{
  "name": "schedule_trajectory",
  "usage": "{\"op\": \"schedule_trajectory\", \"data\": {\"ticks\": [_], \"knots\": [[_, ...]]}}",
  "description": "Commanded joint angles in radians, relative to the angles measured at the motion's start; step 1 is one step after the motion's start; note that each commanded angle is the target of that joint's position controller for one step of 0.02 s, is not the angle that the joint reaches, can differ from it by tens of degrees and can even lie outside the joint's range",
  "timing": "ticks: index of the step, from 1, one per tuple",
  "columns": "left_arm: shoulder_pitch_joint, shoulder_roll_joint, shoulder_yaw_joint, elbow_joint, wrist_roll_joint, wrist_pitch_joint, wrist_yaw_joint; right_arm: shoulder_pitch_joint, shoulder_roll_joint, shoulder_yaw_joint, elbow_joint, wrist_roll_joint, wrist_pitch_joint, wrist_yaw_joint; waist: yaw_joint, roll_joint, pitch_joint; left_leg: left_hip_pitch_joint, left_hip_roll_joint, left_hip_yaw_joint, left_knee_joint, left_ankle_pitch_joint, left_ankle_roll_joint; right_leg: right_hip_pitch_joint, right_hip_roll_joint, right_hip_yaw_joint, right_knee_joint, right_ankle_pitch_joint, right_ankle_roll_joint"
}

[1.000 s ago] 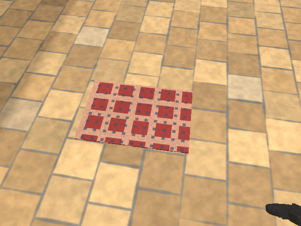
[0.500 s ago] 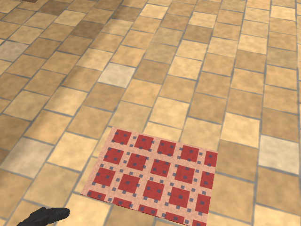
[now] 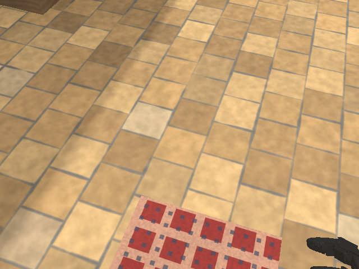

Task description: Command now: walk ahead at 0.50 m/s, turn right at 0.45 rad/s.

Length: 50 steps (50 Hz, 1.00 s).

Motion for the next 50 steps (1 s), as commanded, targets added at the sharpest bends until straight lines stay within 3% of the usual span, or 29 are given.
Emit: {"op": "schedule_trajectory", "data": {"ticks": [1, 2, 4, 6, 9, 13, 16, 18, 20, 21, 22, 23, 24, 25, 26, 27, 28, 29, 32, 37, 41, 44, 45, 46, 47, 48, 49, 50], "knots": [[-0.071, 0.129, 0.028, -0.115, -0.008, -0.020, 0.004, 0.245, -0.139, -0.054, 0.022, 0.002, 0.008, -0.006, -0.155, 0.147, -0.101, 0.532, 0.346, -0.445, -0.252, -0.204, 0.175, -0.547, -0.091, 0.003, 0.339, 0.064, 0.004], [-0.095, 0.117, 0.030, -0.120, 0.001, -0.014, 0.002, 0.200, -0.107, -0.045, 0.028, -0.001, 0.008, -0.004, -0.133, 0.137, -0.050, 0.446, 0.307, -0.355, -0.280, -0.112, 0.166, -0.526, -0.113, -0.003, 0.306, 0.116, 0.011], [-0.099, 0.079, 0.029, -0.129, 0.001, 0.005, -0.006, 0.154, -0.094, -0.044, 0.041, -0.009, -0.001, -0.003, -0.094, 0.156, -0.006, 0.328, 0.268, -0.225, -0.336, 0.007, 0.154, -0.456, -0.145, -0.011, 0.265, 0.179, 0.020], [-0.122, 0.050, 0.024, -0.147, 0.005, 0.018, -0.011, 0.150, -0.111, -0.053, 0.059, -0.005, -0.012, -0.005, -0.083, 0.128, 0.008, 0.294, 0.271, -0.146, -0.372, 0.101, 0.170, -0.456, -0.153, -0.018, 0.228, 0.229, 0.032], [-0.182, 0.037, 0.017, -0.179, 0.011, 0.021, -0.020, 0.158, -0.145, -0.066, 0.086, -0.005, -0.016, -0.010, -0.089, 0.092, 0.021, 0.304, 0.271, -0.043, -0.391, 0.188, 0.176, -0.473, -0.157, -0.021, 0.088, 0.355, 0.041], [-0.309, 0.025, 0.005, -0.221, 0.011, 0.011, -0.047, 0.188, -0.186, -0.076, 0.115, 0.004, -0.005, -0.018, -0.132, 0.067, 0.049, 0.323, 0.259, 0.079, -0.394, 0.220, 0.149, -0.419, -0.136, -0.083, -0.127, 0.512, 0.018], [-0.388, 0.036, 0.006, -0.264, 0.009, 0.014, -0.062, 0.230, -0.214, -0.085, 0.142, 0.020, 0.010, -0.019, -0.150, 0.063, 0.072, 0.404, 0.285, 0.120, -0.371, 0.238, 0.128, -0.424, -0.126, -0.112, -0.211, 0.482, -0.013], [-0.407, 0.053, 0.013, -0.286, 0.012, 0.017, -0.069, 0.242, -0.234, -0.091, 0.153, 0.029, 0.024, -0.020, -0.140, 0.071, 0.067, 0.463, 0.298, 0.150, -0.306, 0.384, 0.109, -0.400, -0.098, -0.147, -0.244, 0.399, -0.044], [-0.332, 0.094, 0.036, -0.285, 0.016, 0.024, -0.069, 0.240, -0.266, -0.100, 0.153, 0.037, 0.038, -0.026, -0.081, 0.104, -0.007, 0.487, 0.289, 0.189, -0.130, 0.723, 0.086, -0.251, -0.024, -0.210, -0.251, 0.297, -0.088], [-0.195, 0.134, 0.062, -0.252, 0.014, 0.028, -0.063, 0.228, -0.265, -0.098, 0.150, 0.041, 0.047, -0.029, 0.001, 0.092, -0.080, 0.438, 0.261, 0.222, 0.059, 0.801, 0.061, -0.059, 0.024, -0.232, -0.301, 0.325, -0.121], [-0.016, 0.202, 0.097, -0.203, 0.010, 0.037, -0.045, 0.245, -0.234, -0.084, 0.141, 0.026, 0.045, -0.035, 0.080, 0.041, -0.174, 0.244, 0.222, 0.230, 0.325, 0.641, 0.020, 0.244, 0.010, -0.150, -0.321, 0.357, -0.163], [-0.015, 0.334, 0.119, -0.202, -0.004, 0.035, -0.032, 0.343, -0.089, -0.034, 0.080, -0.023, 0.026, -0.020, -0.025, -0.258, -0.253, -0.239, 0.048, 0.200, 0.716, -0.281, -0.052, 0.611, -0.272, 0.390, -0.374, 0.245, -0.344], [0.013, 0.271, 0.095, -0.242, 0.002, 0.018, -0.036, 0.269, -0.134, -0.032, 0.071, 0.002, -0.012, -0.008, 0.032, -0.168, -0.424, -0.357, -0.019, -0.055, 0.866, -0.450, -0.049, 0.678, -0.369, 0.732, -0.555, 0.062, -0.419], [-0.015, 0.207, 0.075, -0.229, 0.014, 0.002, -0.041, 0.153, -0.202, -0.051, 0.039, 0.045, -0.031, 0.000, 0.057, -0.094, -0.281, -0.441, 0.033, -0.085, 0.863, -0.354, -0.026, 0.592, -0.341, 0.599, -0.592, 0.111, -0.353], [-0.063, 0.185, 0.068, -0.227, 0.014, -0.007, -0.040, 0.128, -0.187, -0.043, 0.029, 0.043, -0.042, -0.004, 0.018, -0.040, -0.183, -0.423, 0.072, -0.078, 0.782, -0.268, -0.012, 0.452, -0.300, 0.482, -0.591, 0.189, -0.320], [-0.133, 0.154, 0.057, -0.235, 0.016, -0.008, -0.038, 0.131, -0.183, -0.044, 0.040, 0.016, -0.043, -0.012, -0.028, 0.006, -0.117, -0.362, 0.104, -0.078, 0.692, -0.216, -0.018, 0.311, -0.262, 0.385, -0.593, 0.307, -0.293], [-0.180, 0.130, 0.048, -0.251, 0.028, -0.010, -0.033, 0.151, -0.192, -0.051, 0.048, 0.002, -0.035, -0.014, -0.068, -0.014, -0.095, -0.281, 0.126, -0.086, 0.635, -0.179, -0.023, 0.206, -0.232, 0.321, -0.610, 0.407, -0.284], [-0.202, 0.125, 0.046, -0.261, 0.034, -0.010, -0.030, 0.165, -0.191, -0.053, 0.050, -0.003, -0.023, -0.013, -0.089, -0.026, -0.084, -0.233, 0.128, -0.085, 0.604, -0.162, -0.033, 0.143, -0.216, 0.299, -0.632, 0.452, -0.284], [-0.188, 0.146, 0.052, -0.243, 0.025, -0.017, -0.015, 0.147, -0.147, -0.043, 0.047, -0.014, 0.002, -0.014, -0.098, -0.011, -0.051, -0.199, 0.111, -0.055, 0.471, -0.093, -0.076, 0.025, -0.186, 0.213, -0.661, 0.554, -0.290], [-0.118, 0.168, 0.060, -0.204, 0.013, -0.006, 0.006, -0.044, -0.100, -0.020, 0.003, -0.005, -0.002, -0.002, -0.028, -0.042, -0.002, -0.118, 0.043, -0.047, 0.111, 0.225, -0.096, -0.046, -0.114, 0.143, -0.652, 0.419, -0.216], [-0.061, 0.163, 0.061, -0.173, 0.004, 0.003, 0.009, -0.103, -0.137, -0.031, -0.020, 0.011, -0.015, 0.013, -0.013, -0.059, 0.000, -0.068, 0.019, -0.082, -0.005, 0.222, -0.076, 0.025, -0.149, 0.237, -0.579, 0.333, -0.192], [-0.062, 0.145, 0.058, -0.158, 0.012, 0.010, 0.011, -0.031, -0.161, -0.044, 0.000, 0.011, -0.027, 0.018, -0.049, -0.103, -0.013, 0.006, 0.024, -0.062, -0.040, 0.127, -0.030, 0.098, -0.181, 0.279, -0.494, 0.383, -0.169], [-0.062, 0.123, 0.050, -0.156, 0.015, 0.012, 0.009, 0.040, -0.172, -0.055, 0.021, 0.005, -0.030, 0.014, -0.085, -0.103, -0.041, 0.108, 0.015, -0.039, -0.075, 0.112, -0.003, 0.096, -0.150, 0.263, -0.428, 0.451, -0.148], [-0.057, 0.075, 0.032, -0.161, 0.023, 0.010, 0.005, 0.146, -0.204, -0.068, 0.035, -0.010, -0.035, 0.008, -0.135, -0.068, -0.138, 0.295, 0.092, -0.100, -0.063, 0.097, 0.048, 0.053, -0.097, 0.211, -0.248, 0.463, -0.116], [0.040, 0.024, 0.013, -0.173, 0.014, 0.003, 0.005, 0.271, -0.287, -0.088, 0.051, -0.026, -0.032, 0.004, -0.135, 0.132, -0.289, 0.644, 0.292, -0.418, -0.070, -0.004, 0.183, -0.220, 0.024, 0.092, 0.077, 0.261, -0.042], [0.088, 0.042, 0.009, -0.173, -0.003, -0.005, 0.008, 0.352, -0.280, -0.096, 0.101, 0.000, -0.018, 0.017, -0.139, 0.343, -0.323, 0.742, 0.404, -0.779, -0.214, -0.305, 0.268, -0.450, 0.063, 0.047, 0.310, -0.095, -0.007], [0.009, 0.128, 0.029, -0.170, -0.010, -0.007, 0.008, 0.313, -0.204, -0.073, 0.090, 0.019, -0.016, 0.019, -0.160, 0.210, -0.187, 0.648, 0.380, -0.746, -0.257, -0.455, 0.236, -0.541, 0.014, 0.089, 0.391, -0.046, -0.008], [-0.088, 0.143, 0.032, -0.188, -0.003, -0.006, 0.008, 0.258, -0.170, -0.061, 0.081, 0.012, -0.008, 0.016, -0.158, 0.132, -0.090, 0.535, 0.343, -0.603, -0.259, -0.388, 0.201, -0.549, -0.024, 0.053, 0.397, 0.028, -0.011]]}}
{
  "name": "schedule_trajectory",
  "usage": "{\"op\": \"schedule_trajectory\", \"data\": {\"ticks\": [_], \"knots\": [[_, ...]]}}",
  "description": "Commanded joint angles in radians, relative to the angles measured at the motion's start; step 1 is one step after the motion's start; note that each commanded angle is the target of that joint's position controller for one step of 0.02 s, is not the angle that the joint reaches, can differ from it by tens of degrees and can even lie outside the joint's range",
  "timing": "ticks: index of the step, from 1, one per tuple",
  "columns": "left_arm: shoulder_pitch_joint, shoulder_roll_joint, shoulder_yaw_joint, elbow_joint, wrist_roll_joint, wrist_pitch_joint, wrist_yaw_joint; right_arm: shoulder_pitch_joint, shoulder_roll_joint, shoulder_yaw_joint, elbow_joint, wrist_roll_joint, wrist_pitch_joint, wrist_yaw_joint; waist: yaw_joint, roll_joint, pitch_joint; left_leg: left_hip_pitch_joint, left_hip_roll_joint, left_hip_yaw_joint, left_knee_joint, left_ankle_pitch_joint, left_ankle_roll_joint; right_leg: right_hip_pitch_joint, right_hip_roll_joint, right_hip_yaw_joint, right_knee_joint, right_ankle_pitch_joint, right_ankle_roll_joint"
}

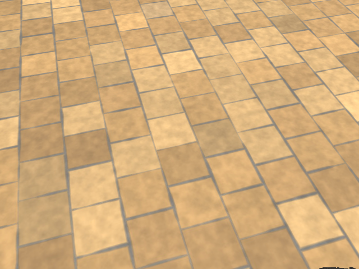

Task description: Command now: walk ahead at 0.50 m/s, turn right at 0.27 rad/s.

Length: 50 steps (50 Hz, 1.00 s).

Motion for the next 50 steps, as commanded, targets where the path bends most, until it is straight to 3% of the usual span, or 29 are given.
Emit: {"op": "schedule_trajectory", "data": {"ticks": [1, 2, 4, 7, 11, 14, 16, 18, 19, 20, 21, 22, 23, 24, 25, 27, 29, 32, 36, 41, 43, 44, 45, 46, 47, 48, 49, 50], "knots": [[-0.091, 0.129, 0.022, -0.112, 0.011, -0.026, 0.001, 0.161, -0.127, -0.038, -0.003, -0.001, 0.011, -0.004, -0.102, 0.097, -0.019, 0.425, 0.337, -0.501, -0.299, -0.268, 0.189, -0.503, -0.102, -0.023, 0.218, 0.082, 0.005], [-0.106, 0.115, 0.024, -0.115, 0.020, -0.029, -0.003, 0.135, -0.105, -0.030, 0.000, -0.008, 0.011, -0.007, -0.077, 0.105, 0.002, 0.359, 0.304, -0.430, -0.317, -0.173, 0.183, -0.469, -0.138, -0.030, 0.155, 0.130, 0.004], [-0.085, 0.077, 0.017, -0.104, 0.018, -0.029, -0.012, 0.126, -0.091, -0.023, 0.009, -0.008, 0.008, -0.010, -0.052, 0.139, -0.002, 0.296, 0.259, -0.336, -0.352, -0.045, 0.180, -0.397, -0.163, -0.062, 0.081, 0.170, 0.011], [-0.147, 0.040, 0.001, -0.126, 0.026, -0.031, -0.015, 0.155, -0.135, -0.034, 0.033, 0.007, 0.005, -0.016, -0.062, 0.120, 0.010, 0.283, 0.260, -0.250, -0.393, 0.090, 0.207, -0.412, -0.177, -0.097, -0.070, 0.248, 0.033], [-0.283, 0.012, -0.015, -0.156, 0.028, -0.050, -0.025, 0.208, -0.165, -0.038, 0.064, 0.022, 0.021, -0.023, -0.103, 0.100, 0.028, 0.257, 0.219, -0.161, -0.394, 0.174, 0.184, -0.326, -0.149, -0.129, -0.340, 0.447, 0.052], [-0.362, 0.024, -0.012, -0.173, 0.017, -0.062, -0.038, 0.273, -0.178, -0.041, 0.090, 0.029, 0.036, -0.027, -0.126, 0.101, 0.036, 0.266, 0.232, -0.173, -0.365, 0.176, 0.174, -0.256, -0.113, -0.135, -0.443, 0.513, 0.061], [-0.383, 0.044, -0.005, -0.183, 0.014, -0.071, -0.046, 0.289, -0.183, -0.043, 0.099, 0.033, 0.046, -0.033, -0.114, 0.111, 0.037, 0.303, 0.254, -0.211, -0.327, 0.161, 0.156, -0.223, -0.105, -0.118, -0.499, 0.487, 0.048], [-0.334, 0.074, 0.009, -0.171, 0.013, -0.078, -0.045, 0.282, -0.197, -0.049, 0.102, 0.033, 0.057, -0.038, -0.067, 0.124, 0.015, 0.314, 0.264, -0.232, -0.264, 0.198, 0.132, -0.117, -0.096, -0.123, -0.547, 0.442, 0.023], [-0.246, 0.102, 0.026, -0.144, 0.016, -0.079, -0.038, 0.277, -0.187, -0.045, 0.101, 0.030, 0.058, -0.040, -0.018, 0.116, -0.033, 0.292, 0.229, -0.208, -0.171, 0.284, 0.109, 0.025, -0.086, -0.138, -0.580, 0.428, -0.001], [-0.115, 0.148, 0.046, -0.118, 0.029, -0.080, -0.028, 0.270, -0.148, -0.030, 0.089, 0.019, 0.056, -0.038, 0.048, 0.093, -0.135, 0.202, 0.172, -0.170, 0.020, 0.260, 0.075, 0.246, -0.154, -0.092, -0.557, 0.431, -0.041], [0.038, 0.234, 0.066, -0.106, 0.045, -0.072, -0.018, 0.308, -0.062, -0.003, 0.056, -0.006, 0.045, -0.037, 0.084, -0.091, -0.308, -0.058, 0.066, -0.089, 0.361, -0.054, 0.019, 0.582, -0.389, 0.157, -0.510, 0.429, -0.126], [0.071, 0.236, 0.066, -0.083, 0.041, -0.057, -0.026, 0.391, -0.033, 0.008, 0.043, 0.025, 0.033, -0.039, 0.053, -0.310, -0.398, -0.285, 0.010, -0.091, 0.590, -0.442, -0.006, 0.680, -0.515, 0.511, -0.657, 0.168, -0.221], [0.033, 0.149, 0.044, -0.081, 0.033, -0.056, -0.026, 0.320, -0.139, -0.022, 0.051, 0.049, 0.034, -0.041, 0.067, -0.166, -0.255, -0.362, 0.067, -0.135, 0.690, -0.383, -0.005, 0.564, -0.471, 0.461, -0.708, 0.025, -0.189], [-0.031, 0.112, 0.030, -0.082, 0.026, -0.057, -0.026, 0.247, -0.160, -0.032, 0.032, 0.049, 0.039, -0.041, 0.054, -0.120, -0.136, -0.382, 0.099, -0.111, 0.694, -0.292, -0.003, 0.440, -0.439, 0.323, -0.730, 0.073, -0.161], [-0.092, 0.079, 0.019, -0.080, 0.031, -0.061, -0.030, 0.224, -0.146, -0.033, 0.032, 0.038, 0.047, -0.042, 0.022, -0.076, -0.077, -0.344, 0.130, -0.101, 0.670, -0.221, -0.010, 0.329, -0.396, 0.222, -0.761, 0.175, -0.150], [-0.164, 0.049, 0.014, -0.067, 0.042, -0.071, -0.031, 0.232, -0.105, -0.034, 0.031, 0.032, 0.068, -0.037, -0.031, -0.104, -0.017, -0.260, 0.172, -0.101, 0.614, -0.138, -0.021, 0.184, -0.342, 0.073, -0.825, 0.303, -0.140], [-0.183, 0.055, 0.022, -0.049, 0.041, -0.085, -0.028, 0.219, -0.072, -0.031, 0.020, 0.032, 0.084, -0.033, -0.048, -0.084, 0.004, -0.250, 0.179, -0.092, 0.593, -0.091, -0.033, 0.136, -0.338, -0.018, -0.864, 0.406, -0.151], [-0.168, 0.087, 0.035, -0.017, 0.042, -0.091, -0.021, 0.157, -0.061, -0.027, -0.014, 0.023, 0.091, -0.028, -0.045, -0.039, 0.028, -0.294, 0.184, -0.099, 0.469, 0.023, -0.047, 0.148, -0.344, -0.118, -0.888, 0.504, -0.163], [-0.143, 0.128, 0.046, 0.011, 0.035, -0.079, -0.010, 0.036, -0.044, -0.014, -0.054, 0.023, 0.081, 0.001, -0.004, -0.014, 0.055, -0.247, 0.166, -0.037, 0.239, 0.195, -0.030, 0.169, -0.329, -0.248, -0.897, 0.541, -0.140], [-0.083, 0.172, 0.063, 0.054, 0.009, -0.051, -0.007, -0.081, -0.066, -0.017, -0.123, 0.022, 0.086, 0.024, 0.020, -0.009, 0.085, -0.253, 0.138, 0.023, 0.107, 0.116, 0.025, 0.316, -0.370, -0.318, -0.833, 0.632, -0.104], [-0.088, 0.203, 0.071, 0.056, 0.000, -0.036, -0.003, -0.049, -0.096, -0.033, -0.135, 0.018, 0.092, 0.027, -0.017, -0.039, 0.037, -0.155, 0.079, 0.082, 0.097, 0.011, 0.064, 0.356, -0.369, -0.351, -0.705, 0.940, -0.082], [-0.096, 0.215, 0.074, 0.054, -0.004, -0.027, -0.001, 0.032, -0.125, -0.050, -0.121, 0.019, 0.096, 0.025, -0.069, -0.048, -0.018, -0.037, 0.034, 0.112, 0.088, -0.026, 0.089, 0.349, -0.356, -0.371, -0.570, 1.088, -0.068], [-0.105, 0.203, 0.068, 0.050, -0.007, -0.021, 0.002, 0.188, -0.173, -0.081, -0.080, 0.023, 0.100, 0.015, -0.156, -0.028, -0.100, 0.187, -0.015, 0.124, 0.034, 0.019, 0.125, 0.272, -0.319, -0.402, -0.360, 1.109, -0.037], [-0.079, 0.157, 0.048, 0.034, 0.021, -0.025, 0.005, 0.351, -0.260, -0.116, -0.042, 0.029, 0.112, -0.006, -0.214, 0.085, -0.193, 0.496, 0.084, -0.068, 0.011, 0.029, 0.183, 0.025, -0.274, -0.406, -0.046, 0.798, 0.012], [0.014, 0.013, 0.000, -0.025, 0.056, -0.052, -0.010, 0.296, -0.363, -0.123, -0.058, 0.036, 0.100, -0.009, -0.075, 0.332, -0.284, 0.784, 0.329, -0.655, -0.112, -0.181, 0.376, -0.413, -0.063, -0.290, 0.288, -0.100, 0.071], [-0.102, 0.102, 0.012, -0.029, 0.018, -0.086, -0.022, 0.317, -0.268, -0.096, -0.091, 0.029, 0.083, -0.002, -0.161, 0.190, -0.367, 0.804, 0.374, -0.815, -0.251, -0.305, 0.381, -0.510, -0.068, -0.079, 0.371, -0.114, 0.052], [-0.193, 0.147, 0.024, -0.059, -0.016, -0.104, -0.027, 0.284, -0.217, -0.079, -0.080, 0.019, 0.067, 0.002, -0.166, 0.139, -0.217, 0.702, 0.350, -0.678, -0.271, -0.229, 0.329, -0.577, -0.109, -0.082, 0.343, -0.011, 0.027], [-0.203, 0.130, 0.018, -0.058, -0.003, -0.113, -0.020, 0.230, -0.196, -0.072, -0.082, 0.019, 0.059, 0.001, -0.122, 0.063, -0.141, 0.563, 0.308, -0.565, -0.264, -0.125, 0.297, -0.538, -0.151, -0.083, 0.260, 0.075, 0.018]]}}
Over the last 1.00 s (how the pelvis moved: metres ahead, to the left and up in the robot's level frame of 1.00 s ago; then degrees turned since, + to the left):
0.53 -0.13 0.00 -33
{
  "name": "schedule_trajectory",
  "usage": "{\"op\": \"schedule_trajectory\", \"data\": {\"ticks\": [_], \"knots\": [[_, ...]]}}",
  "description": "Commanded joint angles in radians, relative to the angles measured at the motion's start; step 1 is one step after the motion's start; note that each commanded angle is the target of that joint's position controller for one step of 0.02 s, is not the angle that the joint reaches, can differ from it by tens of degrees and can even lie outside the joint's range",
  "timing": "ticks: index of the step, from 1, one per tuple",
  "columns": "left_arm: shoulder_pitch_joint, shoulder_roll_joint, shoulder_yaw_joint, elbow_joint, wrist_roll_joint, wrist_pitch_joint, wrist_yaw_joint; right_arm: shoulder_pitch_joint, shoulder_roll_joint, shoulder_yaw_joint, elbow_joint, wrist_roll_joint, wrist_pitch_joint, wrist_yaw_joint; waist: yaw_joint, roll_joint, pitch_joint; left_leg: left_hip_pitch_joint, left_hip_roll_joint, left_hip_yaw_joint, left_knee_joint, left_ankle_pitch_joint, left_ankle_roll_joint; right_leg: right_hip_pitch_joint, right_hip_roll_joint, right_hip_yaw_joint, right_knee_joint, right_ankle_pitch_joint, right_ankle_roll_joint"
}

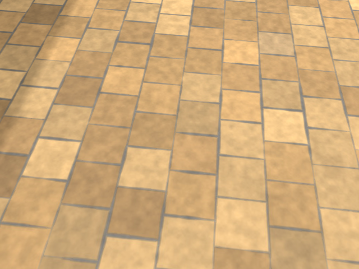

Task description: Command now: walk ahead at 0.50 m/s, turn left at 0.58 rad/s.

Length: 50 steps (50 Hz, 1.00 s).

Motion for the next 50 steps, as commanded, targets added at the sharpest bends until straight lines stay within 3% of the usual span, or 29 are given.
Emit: {"op": "schedule_trajectory", "data": {"ticks": [1, 2, 3, 5, 7, 11, 15, 18, 19, 20, 21, 22, 23, 24, 25, 27, 28, 30, 33, 35, 36, 37, 38, 39, 42, 45, 48, 50], "knots": [[-0.086, 0.132, 0.021, -0.123, 0.017, -0.060, 0.005, 0.127, -0.138, -0.041, -0.036, -0.007, -0.026, -0.010, -0.064, 0.013, -0.153, 0.484, 0.277, -0.502, -0.349, 0.027, 0.198, -0.478, -0.053, 0.106, 0.046, 0.122, -0.025], [-0.063, 0.137, 0.026, -0.116, 0.026, -0.050, 0.005, 0.091, -0.118, -0.033, -0.053, -0.020, -0.027, -0.015, -0.029, 0.040, -0.142, 0.400, 0.251, -0.451, -0.367, 0.115, 0.191, -0.407, -0.071, 0.116, 0.005, 0.159, -0.020], [-0.053, 0.132, 0.028, -0.116, 0.030, -0.039, 0.004, 0.077, -0.115, -0.032, -0.061, -0.023, -0.028, -0.019, -0.015, 0.045, -0.136, 0.354, 0.238, -0.430, -0.386, 0.166, 0.195, -0.372, -0.071, 0.112, -0.028, 0.177, -0.007], [-0.058, 0.104, 0.023, -0.117, 0.039, -0.021, 0.005, 0.090, -0.128, -0.035, -0.053, -0.017, -0.033, -0.029, -0.008, 0.034, -0.118, 0.283, 0.218, -0.367, -0.404, 0.260, 0.201, -0.352, -0.060, 0.090, -0.108, 0.220, 0.024], [-0.129, 0.080, 0.013, -0.140, 0.041, -0.013, 0.006, 0.120, -0.151, -0.042, -0.038, -0.012, -0.032, -0.043, -0.026, 0.032, -0.086, 0.247, 0.191, -0.320, -0.411, 0.278, 0.186, -0.369, -0.041, 0.081, -0.239, 0.332, 0.050], [-0.276, 0.050, -0.002, -0.176, 0.033, -0.021, -0.007, 0.172, -0.159, -0.046, -0.010, -0.005, -0.020, -0.057, -0.079, 0.067, -0.049, 0.192, 0.130, -0.273, -0.382, 0.216, 0.118, -0.276, 0.026, 0.069, -0.530, 0.567, 0.056], [-0.311, 0.082, 0.010, -0.198, 0.031, -0.031, -0.021, 0.226, -0.155, -0.051, 0.020, 0.001, 0.008, -0.070, -0.086, 0.094, -0.082, 0.276, 0.141, -0.348, -0.244, 0.317, 0.069, -0.205, 0.082, 0.091, -0.645, 0.571, 0.028], [-0.201, 0.109, 0.025, -0.164, 0.040, -0.041, -0.023, 0.173, -0.126, -0.044, 0.002, -0.005, 0.019, -0.082, -0.026, 0.123, -0.133, 0.353, 0.141, -0.383, -0.084, 0.407, 0.027, -0.106, 0.070, 0.082, -0.710, 0.564, -0.024], [-0.138, 0.130, 0.031, -0.156, 0.057, -0.047, -0.017, 0.164, -0.094, -0.033, -0.011, -0.009, 0.016, -0.080, 0.006, 0.098, -0.196, 0.328, 0.087, -0.353, 0.038, 0.403, -0.010, 0.040, 0.019, 0.094, -0.739, 0.717, -0.061], [-0.052, 0.189, 0.038, -0.157, 0.079, -0.048, -0.012, 0.213, -0.040, -0.013, -0.034, -0.030, 0.013, -0.078, 0.010, -0.063, -0.340, 0.163, 0.006, -0.291, 0.308, 0.051, -0.062, 0.331, -0.182, 0.272, -0.646, 1.105, -0.147], [-0.015, 0.188, 0.039, -0.134, 0.070, -0.027, -0.018, 0.413, -0.029, -0.003, -0.006, -0.012, 0.012, -0.072, -0.050, -0.308, -0.482, -0.063, -0.101, -0.243, 0.573, -0.561, -0.119, 0.566, -0.392, 0.602, -0.650, 1.165, -0.338], [-0.035, 0.139, 0.031, -0.145, 0.030, -0.010, -0.023, 0.431, -0.130, -0.021, 0.027, -0.003, 0.022, -0.071, -0.040, -0.195, -0.465, -0.115, -0.027, -0.270, 0.676, -0.499, -0.141, 0.499, -0.384, 0.658, -0.699, 0.833, -0.334], [-0.088, 0.087, 0.014, -0.161, 0.026, 0.001, -0.020, 0.301, -0.165, -0.033, 0.016, 0.002, 0.038, -0.075, -0.009, -0.117, -0.330, -0.155, -0.001, -0.233, 0.701, -0.427, -0.160, 0.382, -0.317, 0.534, -0.733, 0.671, -0.289], [-0.142, 0.056, -0.003, -0.161, 0.034, 0.012, -0.020, 0.230, -0.161, -0.032, 0.008, -0.003, 0.056, -0.083, -0.014, -0.064, -0.250, -0.144, 0.025, -0.204, 0.660, -0.377, -0.170, 0.256, -0.264, 0.445, -0.767, 0.580, -0.258], [-0.186, 0.035, -0.015, -0.158, 0.039, 0.020, -0.020, 0.192, -0.146, -0.032, -0.003, -0.013, 0.070, -0.087, -0.031, -0.062, -0.185, -0.105, 0.055, -0.196, 0.588, -0.345, -0.175, 0.136, -0.225, 0.385, -0.800, 0.527, -0.243], [-0.225, 0.048, -0.013, -0.136, 0.053, 0.026, -0.021, 0.208, -0.074, -0.013, 0.001, -0.017, 0.081, -0.085, -0.067, -0.127, -0.134, 0.043, 0.074, -0.134, 0.381, -0.303, -0.178, -0.025, -0.142, 0.259, -0.852, 0.530, -0.215], [-0.230, 0.057, -0.010, -0.127, 0.053, 0.027, -0.019, 0.214, -0.049, -0.004, 0.007, -0.021, 0.076, -0.085, -0.069, -0.145, -0.143, 0.096, 0.072, -0.107, 0.294, -0.297, -0.180, -0.040, -0.128, 0.220, -0.849, 0.600, -0.222], [-0.210, 0.080, -0.001, -0.108, 0.043, 0.030, -0.015, 0.196, -0.036, 0.005, 0.012, -0.028, 0.066, -0.082, -0.051, -0.146, -0.191, 0.166, 0.079, -0.090, 0.156, -0.221, -0.174, -0.004, -0.142, 0.204, -0.832, 0.683, -0.242], [-0.214, 0.092, -0.003, -0.092, 0.026, 0.046, -0.011, 0.184, -0.052, 0.001, 0.028, -0.026, 0.069, -0.073, -0.059, -0.121, -0.207, 0.281, 0.070, -0.067, -0.037, -0.038, -0.148, -0.016, -0.147, 0.202, -0.824, 0.472, -0.228], [-0.194, 0.052, -0.022, -0.074, 0.025, 0.050, -0.015, 0.141, -0.058, 0.003, 0.016, -0.045, 0.071, -0.069, -0.061, -0.094, -0.162, 0.371, 0.087, -0.096, -0.175, 0.068, -0.109, -0.100, -0.102, 0.190, -0.830, 0.207, -0.150], [-0.167, 0.020, -0.037, -0.061, 0.038, 0.045, -0.022, 0.119, -0.085, 0.003, -0.003, -0.057, 0.070, -0.073, -0.046, -0.035, -0.148, 0.418, 0.170, -0.185, -0.216, 0.102, -0.075, -0.156, -0.064, 0.171, -0.803, 0.089, -0.093], [-0.122, 0.026, -0.032, -0.057, 0.037, 0.046, -0.027, 0.084, -0.143, -0.012, 0.009, -0.052, 0.071, -0.075, 0.014, 0.098, -0.104, 0.287, 0.177, -0.190, -0.208, -0.094, -0.037, -0.119, 0.013, 0.091, -0.787, 0.066, -0.050], [-0.155, 0.047, -0.030, -0.049, 0.038, 0.050, -0.025, 0.071, -0.090, -0.004, 0.008, -0.053, 0.063, -0.070, -0.017, 0.093, -0.080, 0.213, 0.145, -0.160, -0.226, -0.232, -0.041, -0.062, 0.024, 0.079, -0.752, 0.116, -0.028], [-0.177, 0.066, -0.024, -0.055, 0.030, 0.053, -0.022, 0.067, -0.079, -0.001, 0.008, -0.058, 0.055, -0.070, -0.028, 0.085, -0.048, 0.201, 0.132, -0.145, -0.228, -0.232, -0.059, -0.083, 0.031, 0.086, -0.729, 0.144, -0.032], [-0.164, 0.089, -0.010, -0.059, 0.018, 0.060, -0.012, 0.094, -0.111, -0.018, 0.010, -0.042, 0.037, -0.085, -0.037, 0.096, -0.056, 0.257, 0.151, -0.135, -0.187, -0.034, -0.061, -0.143, 0.049, 0.090, -0.642, 0.285, -0.057], [-0.146, 0.079, 0.000, -0.072, 0.009, 0.066, -0.015, 0.123, -0.135, -0.035, 0.004, -0.033, 0.043, -0.104, -0.043, 0.119, -0.101, 0.306, 0.247, -0.187, -0.178, 0.167, -0.001, -0.183, 0.063, 0.065, -0.513, 0.355, -0.051], [-0.123, 0.072, 0.010, -0.082, 0.011, 0.082, -0.025, 0.085, -0.128, -0.041, -0.016, -0.026, 0.049, -0.119, -0.031, 0.142, -0.126, 0.307, 0.326, -0.211, -0.150, 0.284, 0.041, -0.192, 0.052, 0.044, -0.431, 0.268, -0.050], [-0.104, 0.080, 0.019, -0.088, 0.012, 0.090, -0.031, 0.055, -0.126, -0.044, -0.028, -0.023, 0.050, -0.124, -0.019, 0.107, -0.124, 0.256, 0.316, -0.166, -0.108, 0.264, 0.020, -0.144, 0.042, 0.049, -0.451, 0.313, -0.072]]}}
Over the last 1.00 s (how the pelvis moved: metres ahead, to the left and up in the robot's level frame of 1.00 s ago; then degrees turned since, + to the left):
0.51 0.06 -0.01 23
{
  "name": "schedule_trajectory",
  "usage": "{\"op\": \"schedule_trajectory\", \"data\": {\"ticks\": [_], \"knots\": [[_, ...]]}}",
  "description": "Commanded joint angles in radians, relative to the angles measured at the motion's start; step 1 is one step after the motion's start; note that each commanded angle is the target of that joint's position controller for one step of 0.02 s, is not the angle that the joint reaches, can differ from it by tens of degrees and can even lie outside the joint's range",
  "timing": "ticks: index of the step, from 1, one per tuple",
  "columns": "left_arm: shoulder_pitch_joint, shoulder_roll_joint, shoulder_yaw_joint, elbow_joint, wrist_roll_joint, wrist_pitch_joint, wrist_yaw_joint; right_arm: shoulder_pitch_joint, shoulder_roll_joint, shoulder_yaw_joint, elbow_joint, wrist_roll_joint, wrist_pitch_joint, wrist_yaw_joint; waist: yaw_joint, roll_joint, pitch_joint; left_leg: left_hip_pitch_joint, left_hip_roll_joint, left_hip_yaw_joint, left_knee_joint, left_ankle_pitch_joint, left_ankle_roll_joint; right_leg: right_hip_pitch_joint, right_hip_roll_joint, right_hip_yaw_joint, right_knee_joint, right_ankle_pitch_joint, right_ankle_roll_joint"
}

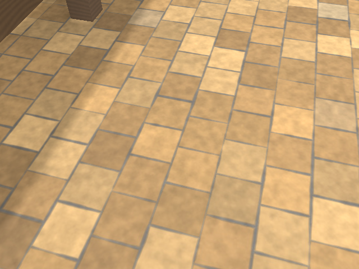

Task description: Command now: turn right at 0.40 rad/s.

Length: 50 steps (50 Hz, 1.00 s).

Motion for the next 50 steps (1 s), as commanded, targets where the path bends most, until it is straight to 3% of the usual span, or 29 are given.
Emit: {"op": "schedule_trajectory", "data": {"ticks": [1, 2, 3, 4, 6, 7, 10, 13, 17, 19, 20, 21, 22, 23, 25, 26, 29, 33, 38, 40, 41, 42, 43, 44, 45, 46, 47, 48, 50], "knots": [[-0.004, 0.096, 0.033, -0.079, -0.001, 0.000, -0.004, -0.006, -0.158, -0.052, -0.069, 0.002, -0.009, -0.014, -0.010, 0.052, -0.083, 0.027, 0.178, -0.118, -0.058, 0.372, 0.105, 0.019, -0.047, 0.043, -0.041, 0.271, -0.051], [0.004, 0.149, 0.050, -0.083, 0.000, 0.002, 0.003, -0.005, -0.139, -0.050, -0.081, -0.006, -0.010, -0.013, -0.023, -0.087, -0.086, -0.041, 0.071, -0.007, 0.073, 0.273, 0.037, 0.065, -0.109, 0.197, -0.147, 0.389, -0.110], [0.048, 0.193, 0.061, -0.088, 0.011, 0.000, 0.007, -0.064, -0.113, -0.042, -0.102, -0.010, -0.010, -0.012, 0.023, -0.212, -0.091, -0.206, -0.069, 0.023, 0.247, 0.012, -0.032, 0.186, -0.210, 0.451, -0.266, 0.469, -0.226], [0.117, 0.198, 0.057, -0.080, 0.028, -0.013, 0.006, -0.102, -0.084, -0.031, -0.123, -0.005, -0.012, -0.009, 0.066, -0.255, -0.143, -0.354, -0.102, -0.095, 0.453, -0.326, -0.038, 0.328, -0.308, 0.606, -0.329, 0.490, -0.315], [0.037, 0.179, 0.050, -0.111, 0.010, -0.038, 0.013, -0.050, -0.105, -0.036, -0.098, 0.008, -0.016, -0.001, 0.021, -0.095, -0.169, -0.393, -0.059, -0.179, 0.591, -0.261, -0.031, 0.347, -0.299, 0.530, -0.284, 0.501, -0.281], [-0.002, 0.170, 0.049, -0.120, -0.004, -0.035, 0.023, -0.047, -0.121, -0.041, -0.091, 0.003, -0.020, -0.003, 0.008, -0.058, -0.152, -0.384, -0.043, -0.181, 0.540, -0.197, -0.035, 0.316, -0.271, 0.479, -0.281, 0.487, -0.246], [-0.026, 0.157, 0.048, -0.128, -0.008, 0.004, 0.049, -0.050, -0.093, -0.034, -0.083, 0.005, -0.033, 0.004, -0.001, -0.097, -0.147, -0.275, -0.060, -0.138, 0.339, -0.104, -0.059, 0.253, -0.183, 0.398, -0.298, 0.419, -0.192], [-0.034, 0.167, 0.060, -0.144, -0.009, 0.024, 0.064, -0.049, -0.074, -0.024, -0.077, 0.015, -0.045, 0.024, 0.006, -0.121, -0.160, -0.159, -0.087, -0.132, 0.147, -0.043, -0.063, 0.218, -0.160, 0.405, -0.305, 0.355, -0.180], [-0.061, 0.168, 0.066, -0.165, -0.018, 0.040, 0.061, -0.009, -0.099, -0.034, -0.064, 0.020, -0.053, 0.048, -0.009, -0.162, -0.136, -0.032, -0.103, -0.123, -0.074, 0.056, -0.044, 0.158, -0.146, 0.476, -0.312, 0.243, -0.159], [-0.063, 0.142, 0.060, -0.172, -0.030, 0.045, 0.065, 0.034, -0.118, -0.047, -0.047, 0.013, -0.056, 0.050, -0.035, -0.137, -0.122, 0.113, -0.060, -0.123, -0.261, 0.196, -0.005, 0.062, -0.085, 0.453, -0.264, 0.103, -0.095], [-0.021, 0.094, 0.048, -0.172, -0.019, 0.043, 0.063, 0.049, -0.184, -0.061, -0.057, -0.006, -0.052, 0.043, -0.016, 0.015, -0.137, 0.205, 0.135, -0.300, -0.323, 0.180, 0.070, -0.050, -0.005, 0.356, -0.093, -0.127, -0.035], [-0.022, 0.095, 0.054, -0.197, -0.020, 0.031, 0.062, 0.009, -0.254, -0.074, -0.070, -0.047, -0.044, 0.046, 0.008, 0.274, -0.085, 0.130, 0.319, -0.552, -0.387, 0.255, 0.224, -0.207, 0.145, 0.161, 0.134, -0.319, 0.019], [-0.005, 0.170, 0.077, -0.186, 0.000, 0.020, 0.061, -0.041, -0.209, -0.062, -0.097, -0.062, -0.052, 0.046, 0.013, 0.217, -0.067, 0.057, 0.375, -0.573, -0.393, 0.244, 0.289, -0.212, 0.056, 0.168, 0.359, -0.311, 0.053], [0.021, 0.197, 0.091, -0.160, -0.009, 0.024, 0.059, -0.105, -0.148, -0.044, -0.112, -0.047, -0.055, 0.041, 0.038, 0.156, -0.049, 0.027, 0.313, -0.465, -0.380, 0.220, 0.257, -0.202, 0.042, 0.160, 0.445, -0.242, 0.063], [0.065, 0.157, 0.088, -0.123, -0.005, 0.046, 0.065, -0.151, -0.110, -0.030, -0.119, -0.012, -0.056, 0.031, 0.040, 0.130, -0.027, 0.051, 0.215, -0.310, -0.355, 0.212, 0.199, -0.231, 0.032, 0.131, 0.548, -0.128, 0.099], [0.059, 0.135, 0.081, -0.128, -0.008, 0.050, 0.061, -0.140, -0.106, -0.024, -0.116, -0.008, -0.053, 0.027, 0.028, 0.130, -0.020, 0.053, 0.198, -0.260, -0.349, 0.270, 0.203, -0.238, 0.026, 0.111, 0.575, -0.106, 0.114], [-0.026, 0.100, 0.063, -0.183, -0.020, 0.046, 0.052, -0.058, -0.121, -0.030, -0.098, -0.016, -0.040, 0.016, -0.033, 0.156, -0.032, 0.164, 0.196, -0.196, -0.342, 0.331, 0.231, -0.280, -0.010, 0.052, 0.443, -0.065, 0.147], [-0.055, 0.073, 0.043, -0.224, -0.011, 0.042, 0.030, -0.034, -0.175, -0.052, -0.088, -0.010, -0.027, 0.023, -0.061, 0.175, -0.075, 0.213, 0.244, -0.155, -0.318, 0.403, 0.251, -0.187, -0.061, 0.001, 0.250, -0.117, 0.145], [-0.030, 0.086, 0.042, -0.237, -0.017, 0.041, 0.005, -0.024, -0.218, -0.068, -0.071, 0.025, -0.035, 0.049, -0.054, 0.186, -0.060, 0.104, 0.274, -0.139, -0.381, -0.004, 0.227, -0.007, -0.049, -0.094, 0.016, -0.117, 0.050], [0.079, 0.078, 0.046, -0.190, -0.020, 0.030, -0.003, -0.053, -0.200, -0.063, -0.061, 0.043, -0.042, 0.056, 0.013, 0.153, -0.060, 0.015, 0.250, -0.077, -0.309, -0.056, 0.185, 0.175, -0.018, -0.136, -0.173, -0.016, -0.007], [0.184, 0.098, 0.060, -0.142, -0.024, 0.025, 0.004, -0.037, -0.153, -0.050, -0.050, 0.038, -0.047, 0.059, 0.047, 0.097, -0.089, -0.080, 0.205, -0.011, -0.187, -0.077, 0.145, 0.342, 0.010, -0.128, -0.223, -0.029, -0.035], [0.314, 0.164, 0.084, -0.109, -0.030, 0.018, 0.015, -0.067, -0.078, -0.025, -0.067, 0.012, -0.053, 0.069, 0.095, -0.101, -0.111, -0.285, 0.121, 0.106, 0.157, -0.136, 0.059, 0.523, -0.151, 0.132, -0.307, -0.097, -0.104], [0.329, 0.308, 0.105, -0.142, -0.018, -0.010, 0.012, -0.147, -0.052, -0.015, -0.164, -0.006, -0.075, 0.070, 0.089, -0.296, -0.080, -0.664, -0.053, 0.053, 0.425, -0.286, 0.001, 0.597, -0.391, 0.677, -0.409, -0.237, -0.312], [0.293, 0.212, 0.078, -0.153, 0.005, -0.040, 0.007, -0.194, -0.123, -0.029, -0.163, 0.028, -0.100, 0.076, 0.116, -0.171, -0.059, -0.714, 0.006, -0.093, 0.530, -0.240, 0.019, 0.536, -0.429, 0.697, -0.495, -0.321, -0.352], [0.235, 0.146, 0.051, -0.154, 0.008, -0.058, 0.010, -0.173, -0.163, -0.040, -0.146, 0.050, -0.111, 0.088, 0.073, -0.170, 0.007, -0.716, 0.047, -0.103, 0.517, -0.114, 0.046, 0.491, -0.394, 0.585, -0.504, -0.316, -0.302], [0.191, 0.105, 0.036, -0.160, 0.003, -0.068, 0.014, -0.135, -0.166, -0.043, -0.110, 0.036, -0.114, 0.091, 0.049, -0.131, 0.029, -0.689, 0.074, -0.093, 0.492, -0.009, 0.048, 0.462, -0.341, 0.468, -0.489, -0.232, -0.252], [0.154, 0.091, 0.027, -0.161, -0.001, -0.068, 0.018, -0.122, -0.166, -0.044, -0.091, 0.015, -0.114, 0.092, 0.035, -0.124, 0.039, -0.659, 0.087, -0.090, 0.440, 0.075, 0.038, 0.437, -0.300, 0.374, -0.495, -0.115, -0.217], [0.142, 0.092, 0.022, -0.166, 0.006, -0.069, 0.025, -0.105, -0.157, -0.043, -0.074, 0.009, -0.113, 0.098, 0.024, -0.132, 0.036, -0.602, 0.093, -0.079, 0.420, 0.153, 0.028, 0.402, -0.265, 0.291, -0.509, 0.001, -0.191], [0.159, 0.105, 0.024, -0.156, 0.018, -0.074, 0.033, -0.088, -0.124, -0.031, -0.051, 0.017, -0.109, 0.107, 0.024, -0.097, 0.016, -0.569, 0.080, -0.053, 0.393, 0.273, 0.009, 0.394, -0.237, 0.178, -0.517, 0.199, -0.170]]}}
Over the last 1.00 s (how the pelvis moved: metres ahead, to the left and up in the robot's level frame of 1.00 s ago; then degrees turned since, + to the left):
0.33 0.00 0.00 10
